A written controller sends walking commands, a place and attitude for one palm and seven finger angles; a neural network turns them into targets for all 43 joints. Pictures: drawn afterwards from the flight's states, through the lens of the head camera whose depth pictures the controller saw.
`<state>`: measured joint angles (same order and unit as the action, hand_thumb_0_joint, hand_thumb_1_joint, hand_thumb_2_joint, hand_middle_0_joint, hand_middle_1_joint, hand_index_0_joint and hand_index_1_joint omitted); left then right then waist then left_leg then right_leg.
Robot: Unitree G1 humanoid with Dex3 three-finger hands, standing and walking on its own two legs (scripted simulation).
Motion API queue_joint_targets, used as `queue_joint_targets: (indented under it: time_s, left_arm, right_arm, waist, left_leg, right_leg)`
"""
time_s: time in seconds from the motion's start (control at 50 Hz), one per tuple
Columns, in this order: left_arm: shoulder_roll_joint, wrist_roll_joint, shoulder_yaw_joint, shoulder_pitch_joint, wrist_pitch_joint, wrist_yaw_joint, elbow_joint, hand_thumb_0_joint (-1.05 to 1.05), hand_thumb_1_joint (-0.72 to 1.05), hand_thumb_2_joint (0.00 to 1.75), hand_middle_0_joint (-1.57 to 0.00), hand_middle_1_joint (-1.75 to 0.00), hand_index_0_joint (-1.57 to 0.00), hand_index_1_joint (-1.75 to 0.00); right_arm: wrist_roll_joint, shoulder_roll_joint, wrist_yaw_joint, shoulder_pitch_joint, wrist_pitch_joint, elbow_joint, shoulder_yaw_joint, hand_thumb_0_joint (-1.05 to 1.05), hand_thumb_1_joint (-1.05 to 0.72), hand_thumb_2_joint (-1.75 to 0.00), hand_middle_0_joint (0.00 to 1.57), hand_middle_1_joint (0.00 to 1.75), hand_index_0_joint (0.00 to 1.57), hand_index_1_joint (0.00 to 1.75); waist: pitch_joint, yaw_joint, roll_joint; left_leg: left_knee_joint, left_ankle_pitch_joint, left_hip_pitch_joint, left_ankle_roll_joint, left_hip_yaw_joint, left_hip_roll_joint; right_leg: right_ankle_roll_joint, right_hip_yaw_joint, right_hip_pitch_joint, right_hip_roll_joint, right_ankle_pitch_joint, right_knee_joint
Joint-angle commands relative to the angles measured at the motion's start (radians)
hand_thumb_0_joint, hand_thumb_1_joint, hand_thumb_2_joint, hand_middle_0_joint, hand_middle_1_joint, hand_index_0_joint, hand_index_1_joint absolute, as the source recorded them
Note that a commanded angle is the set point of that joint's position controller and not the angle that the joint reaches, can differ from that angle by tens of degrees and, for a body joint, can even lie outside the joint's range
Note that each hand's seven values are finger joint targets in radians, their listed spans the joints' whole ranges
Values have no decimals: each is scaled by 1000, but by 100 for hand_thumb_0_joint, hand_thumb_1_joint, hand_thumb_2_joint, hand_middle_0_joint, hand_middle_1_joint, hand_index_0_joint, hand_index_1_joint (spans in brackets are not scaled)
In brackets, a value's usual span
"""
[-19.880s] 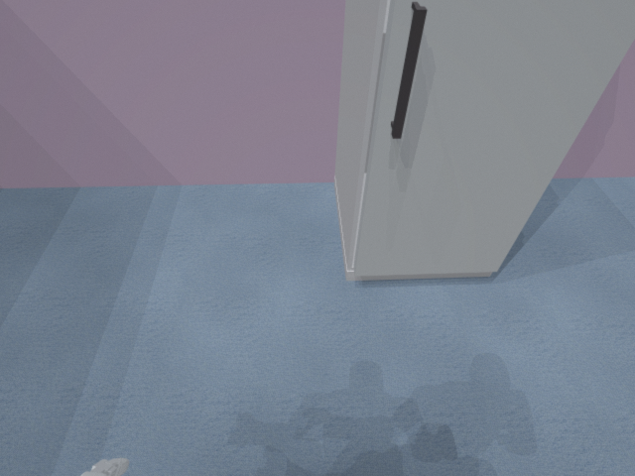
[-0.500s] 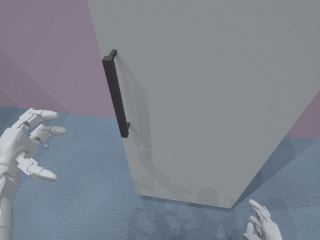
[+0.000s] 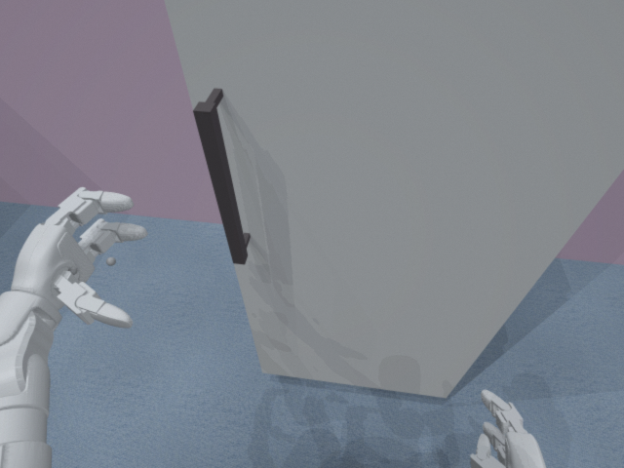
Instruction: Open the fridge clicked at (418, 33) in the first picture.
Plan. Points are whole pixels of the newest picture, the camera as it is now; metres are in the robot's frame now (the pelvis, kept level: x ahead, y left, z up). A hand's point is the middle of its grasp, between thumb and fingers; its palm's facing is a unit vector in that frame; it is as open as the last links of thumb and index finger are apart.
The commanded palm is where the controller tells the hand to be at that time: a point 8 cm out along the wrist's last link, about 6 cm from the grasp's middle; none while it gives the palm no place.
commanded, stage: move the hooked fingers beside the handle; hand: left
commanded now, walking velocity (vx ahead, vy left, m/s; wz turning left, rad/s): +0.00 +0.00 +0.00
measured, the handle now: (230, 189) +0.46 +0.15 +0.11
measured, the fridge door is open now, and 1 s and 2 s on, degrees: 0 0 0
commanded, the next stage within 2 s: none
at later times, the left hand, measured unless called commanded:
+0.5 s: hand (143, 241) +0.34 +0.23 +0.13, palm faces -0.07 -1.00 -0.03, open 14.0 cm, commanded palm +0.32 +0.29 +0.13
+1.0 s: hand (168, 222) +0.38 +0.22 +0.12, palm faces -0.06 -1.00 -0.01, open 14.0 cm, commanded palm +0.36 +0.27 +0.12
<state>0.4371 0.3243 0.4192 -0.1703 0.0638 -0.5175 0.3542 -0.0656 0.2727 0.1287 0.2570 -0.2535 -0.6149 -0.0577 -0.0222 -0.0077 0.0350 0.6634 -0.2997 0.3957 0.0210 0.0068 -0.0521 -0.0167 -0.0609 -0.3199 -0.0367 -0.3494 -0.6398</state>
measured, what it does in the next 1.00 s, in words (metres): stands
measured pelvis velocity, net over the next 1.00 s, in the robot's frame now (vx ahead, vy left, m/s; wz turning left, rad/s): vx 0.01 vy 0.00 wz -0.01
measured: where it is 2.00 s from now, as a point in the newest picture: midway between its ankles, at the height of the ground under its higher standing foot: outside the picture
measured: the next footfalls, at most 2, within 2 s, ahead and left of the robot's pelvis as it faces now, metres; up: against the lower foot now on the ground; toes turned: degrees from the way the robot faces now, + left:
none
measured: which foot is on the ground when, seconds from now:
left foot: down 0.00-1.00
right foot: down 0.00-1.00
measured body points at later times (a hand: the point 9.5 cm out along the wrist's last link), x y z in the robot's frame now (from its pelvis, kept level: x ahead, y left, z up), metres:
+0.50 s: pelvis +0.01 +0.00 +0.00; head +0.02 -0.01 +0.45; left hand +0.34 +0.29 +0.13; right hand +0.16 -0.24 -0.08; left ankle +0.03 +0.13 -0.72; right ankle -0.01 -0.13 -0.72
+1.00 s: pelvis +0.01 +0.00 +0.00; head +0.03 -0.01 +0.45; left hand +0.38 +0.27 +0.13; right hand +0.12 -0.27 -0.10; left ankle +0.03 +0.13 -0.72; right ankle -0.01 -0.13 -0.72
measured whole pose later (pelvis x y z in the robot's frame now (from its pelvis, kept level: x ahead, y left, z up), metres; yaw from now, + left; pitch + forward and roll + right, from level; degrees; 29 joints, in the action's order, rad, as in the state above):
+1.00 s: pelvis +0.01 +0.00 +0.00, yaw -1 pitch +4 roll +0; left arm 0.40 0.26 0.35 -0.39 0.10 -0.41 0.58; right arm -0.06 0.28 0.11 0.30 -0.15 -0.64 -0.03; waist -0.04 0.03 0.03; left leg 0.67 -0.31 0.44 0.02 0.02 -0.06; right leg -0.02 -0.05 -0.37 -0.03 -0.36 -0.66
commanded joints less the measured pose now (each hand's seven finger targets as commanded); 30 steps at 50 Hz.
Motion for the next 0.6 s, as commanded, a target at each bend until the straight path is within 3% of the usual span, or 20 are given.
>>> queue_joint_targets:
  time_s: [0.0, 0.08, 0.1, 0.16, 0.22, 0.26, 0.38, 0.4, 0.48, 0.5, 0.58]
  left_arm:
    - [281, 31, 92, -241, 51, 10, -166, 0, -50, 30, -30, -120, -30, -120]
    - [256, 29, 77, -226, 21, 23, -162, 0, -50, 30, -30, -120, -30, -120]
    - [264, 30, 85, -205, 19, 24, -160, 0, -50, 30, -30, -120, -30, -120]
    - [250, 28, 73, -261, 33, 39, -233, 0, -50, 30, -30, -120, -30, -120]
    - [265, 21, 82, -296, 58, 57, -266, 0, -50, 30, -30, -120, -30, -120]
    - [255, 18, 76, -324, 67, 64, -238, 0, -50, 30, -30, -120, -30, -120]
    - [184, -9, -24, -400, 54, 68, -205, 0, -50, 30, -30, -120, -30, -120]
    - [187, -9, -22, -393, 48, 70, -175, 0, -50, 30, -30, -120, -30, -120]
    - [205, -12, -3, -430, 34, 86, -105, 0, -50, 30, -30, -120, -30, -120]
    - [250, -17, 34, -422, 37, 93, -84, 0, -50, 30, -30, -120, -30, -120]
    - [261, -27, 53, -455, 65, 112, -111, 0, -50, 30, -30, -120, -30, -120]
  right_arm:
    - [1, 128, 4, -65, -47, 149, 55, 0, -90, -90, 20, 30, 20, 30]
    - [-5, 133, -3, -61, -40, 162, 63, 0, -90, -90, 20, 30, 20, 30]
    - [-3, 135, -6, -58, -38, 163, 63, 0, -90, -90, 20, 30, 20, 30]
    - [-4, 129, -8, -60, -36, 171, 65, 0, -90, -90, 20, 30, 20, 30]
    - [1, 129, -5, -49, -33, 159, 65, 0, -90, -90, 20, 30, 20, 30]
    - [0, 129, 0, -42, -32, 147, 67, 0, -90, -90, 20, 30, 20, 30]
    - [-3, 122, 8, -37, -25, 131, 63, 0, -90, -90, 20, 30, 20, 30]
    - [-1, 126, 7, -34, -21, 128, 63, 0, -90, -90, 20, 30, 20, 30]
    - [-3, 131, 8, -35, -6, 125, 63, 0, -90, -90, 20, 30, 20, 30]
    - [0, 136, 5, -31, 0, 122, 63, 0, -90, -90, 20, 30, 20, 30]
    - [5, 126, -4, -31, 13, 133, 64, 0, -90, -90, 20, 30, 20, 30]
  waist:
    - [-210, -12, 39]
    - [-203, -10, 29]
    - [-196, -17, -12]
    - [-239, -7, 41]
    - [-260, 3, 34]
    - [-234, 12, 31]
    - [-223, 30, 94]
    - [-213, 28, 33]
    - [-216, 27, -3]
    - [-220, 13, -24]
    - [-292, 8, 33]
  left_leg:
    - [-93, 171, -161, -47, -9, 43]
    - [-98, 171, -151, -45, -8, 42]
    - [-95, 189, -145, -49, -6, 40]
    - [-94, 198, -175, -47, -3, 41]
    - [-90, 220, -193, -50, -2, 38]
    - [-93, 199, -186, -46, -8, 38]
    - [-100, 178, -210, -43, -12, 36]
    - [-98, 173, -196, -48, -12, 35]
    - [-105, 146, -171, -45, -12, 38]
    - [-101, 158, -160, -46, -11, 36]
    - [-87, 234, -186, -44, -2, 41]
  right_leg:
    - [26, 2, -2, 38, 230, 100]
    - [22, -7, -21, 37, 235, 92]
    - [24, -4, -8, 39, 250, 97]
    - [22, -4, -15, 40, 259, 88]
    - [24, -2, -5, 45, 277, 88]
    - [23, -5, -22, 45, 256, 89]
    - [26, -7, -53, 41, 228, 96]
    - [25, -5, -46, 43, 228, 103]
    - [22, -6, -52, 40, 208, 102]
    - [25, -2, -30, 41, 215, 102]
    - [27, 3, 7, 36, 304, 78]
